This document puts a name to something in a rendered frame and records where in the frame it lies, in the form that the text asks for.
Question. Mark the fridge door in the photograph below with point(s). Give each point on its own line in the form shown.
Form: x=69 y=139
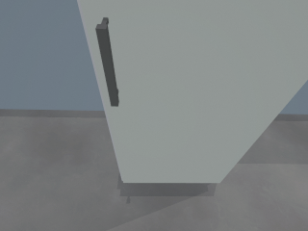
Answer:
x=198 y=81

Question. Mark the handle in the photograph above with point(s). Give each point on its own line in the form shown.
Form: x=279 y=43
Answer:
x=103 y=37

